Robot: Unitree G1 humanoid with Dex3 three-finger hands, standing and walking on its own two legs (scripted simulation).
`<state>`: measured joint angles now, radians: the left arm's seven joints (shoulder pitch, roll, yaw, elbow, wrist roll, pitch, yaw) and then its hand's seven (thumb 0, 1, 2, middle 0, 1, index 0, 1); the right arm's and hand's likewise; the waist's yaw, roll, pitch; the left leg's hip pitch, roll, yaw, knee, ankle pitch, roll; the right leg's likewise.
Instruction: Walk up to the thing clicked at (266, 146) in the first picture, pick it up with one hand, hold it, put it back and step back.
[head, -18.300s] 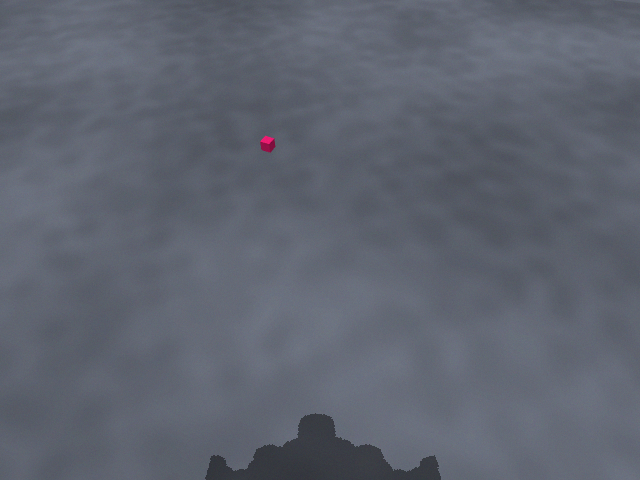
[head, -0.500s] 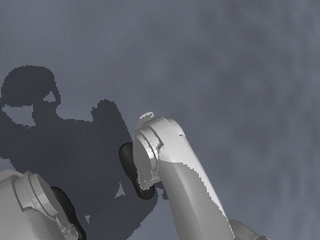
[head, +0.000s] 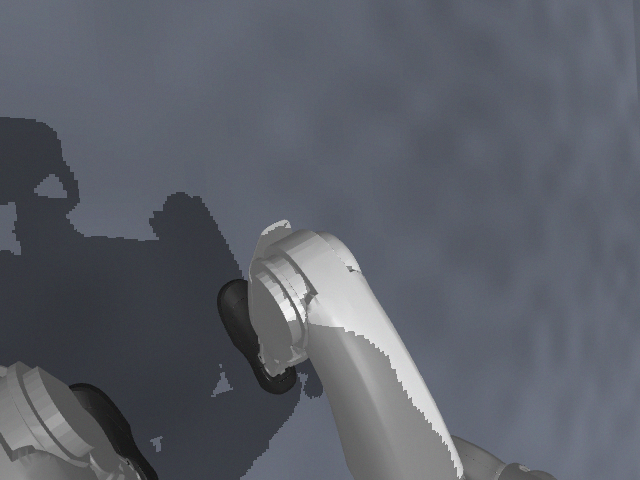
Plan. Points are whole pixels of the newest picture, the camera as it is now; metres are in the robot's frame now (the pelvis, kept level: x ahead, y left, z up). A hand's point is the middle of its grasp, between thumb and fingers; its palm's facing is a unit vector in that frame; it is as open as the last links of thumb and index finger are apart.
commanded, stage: rest palm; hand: left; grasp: from above
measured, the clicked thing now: out of the picture +0.47 +0.35 -0.30
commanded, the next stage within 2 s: close in 0.82 s
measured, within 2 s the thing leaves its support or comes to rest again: neither
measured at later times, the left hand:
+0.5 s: hand out of the picture +0.46 +0.32 -0.27, palm faces -0.05 -0.44 -0.90, open 12.3 cm
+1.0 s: hand out of the picture +0.47 +0.33 -0.28, palm faces -0.05 -0.43 -0.90, open 11.5 cm
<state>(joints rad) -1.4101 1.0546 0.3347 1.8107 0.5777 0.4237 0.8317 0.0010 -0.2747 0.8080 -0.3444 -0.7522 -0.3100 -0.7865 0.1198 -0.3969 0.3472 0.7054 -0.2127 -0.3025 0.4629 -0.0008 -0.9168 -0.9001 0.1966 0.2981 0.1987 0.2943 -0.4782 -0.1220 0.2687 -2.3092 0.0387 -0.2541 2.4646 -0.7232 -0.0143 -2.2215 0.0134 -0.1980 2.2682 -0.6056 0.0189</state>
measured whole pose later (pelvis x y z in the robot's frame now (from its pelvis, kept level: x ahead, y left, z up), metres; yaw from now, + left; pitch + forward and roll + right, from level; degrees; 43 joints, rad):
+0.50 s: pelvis +0.00 +0.00 +0.00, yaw -1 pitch +31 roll -15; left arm -1.40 1.08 0.31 1.80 0.57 0.41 0.82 0.00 -0.21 0.75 -0.38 -0.71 -0.35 -0.74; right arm 0.11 -0.42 0.37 0.66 -0.20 -0.30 0.45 0.00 -0.91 -0.90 0.20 0.30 0.20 0.29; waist -0.49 -0.15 0.28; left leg -2.32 0.04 -0.27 2.48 -0.73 -0.01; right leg -2.22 0.02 -0.21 2.26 -0.60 0.02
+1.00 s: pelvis +0.00 +0.00 +0.00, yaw -2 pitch +30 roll -16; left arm -1.38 1.10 0.30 1.76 0.57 0.40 0.81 0.00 -0.10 0.70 -0.45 -0.66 -0.43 -0.69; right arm 0.11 -0.43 0.39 0.64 -0.20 -0.30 0.45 0.00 -0.91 -0.90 0.20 0.30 0.20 0.29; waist -0.49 -0.16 0.30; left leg -2.32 0.04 -0.28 2.49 -0.73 -0.01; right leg -2.22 0.02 -0.22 2.26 -0.60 0.03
